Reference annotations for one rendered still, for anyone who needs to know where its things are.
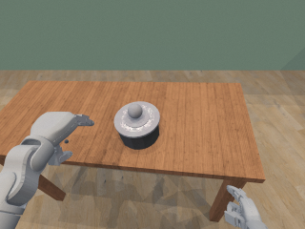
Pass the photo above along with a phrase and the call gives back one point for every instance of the robot right hand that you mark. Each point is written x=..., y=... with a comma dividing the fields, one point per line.
x=238, y=215

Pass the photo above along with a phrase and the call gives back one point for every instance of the robot left hand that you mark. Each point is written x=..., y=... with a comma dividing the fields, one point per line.
x=55, y=127

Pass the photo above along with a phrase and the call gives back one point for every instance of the left robot forearm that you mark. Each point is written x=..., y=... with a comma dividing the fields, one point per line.
x=19, y=177

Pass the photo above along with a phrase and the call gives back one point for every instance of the right robot forearm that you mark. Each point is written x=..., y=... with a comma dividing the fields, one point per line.
x=255, y=224

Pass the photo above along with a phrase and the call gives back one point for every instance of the table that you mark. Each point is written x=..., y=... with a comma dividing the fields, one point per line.
x=204, y=130

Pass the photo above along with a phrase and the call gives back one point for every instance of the pot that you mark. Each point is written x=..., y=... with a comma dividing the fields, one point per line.
x=143, y=142

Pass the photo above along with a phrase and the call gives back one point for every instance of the knob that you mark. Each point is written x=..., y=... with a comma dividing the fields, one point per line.
x=135, y=110

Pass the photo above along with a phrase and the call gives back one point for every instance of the lid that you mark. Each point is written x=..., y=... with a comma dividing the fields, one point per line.
x=137, y=127

